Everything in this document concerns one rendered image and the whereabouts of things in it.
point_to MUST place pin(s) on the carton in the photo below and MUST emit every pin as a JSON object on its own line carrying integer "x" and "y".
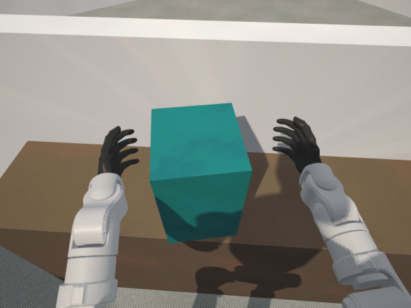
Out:
{"x": 199, "y": 171}

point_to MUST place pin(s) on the pedestal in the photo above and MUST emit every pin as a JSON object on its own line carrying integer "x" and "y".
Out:
{"x": 278, "y": 251}

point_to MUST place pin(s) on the right robot upper arm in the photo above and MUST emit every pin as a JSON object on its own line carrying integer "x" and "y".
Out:
{"x": 387, "y": 297}

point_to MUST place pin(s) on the left robot forearm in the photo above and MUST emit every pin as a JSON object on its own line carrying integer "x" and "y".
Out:
{"x": 90, "y": 274}

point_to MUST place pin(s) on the right robot forearm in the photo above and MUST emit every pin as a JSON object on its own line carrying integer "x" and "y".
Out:
{"x": 357, "y": 260}

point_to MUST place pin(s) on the left robot hand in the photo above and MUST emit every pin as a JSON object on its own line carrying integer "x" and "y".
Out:
{"x": 110, "y": 158}

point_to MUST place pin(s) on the right robot hand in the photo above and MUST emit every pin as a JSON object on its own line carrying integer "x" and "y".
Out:
{"x": 304, "y": 147}

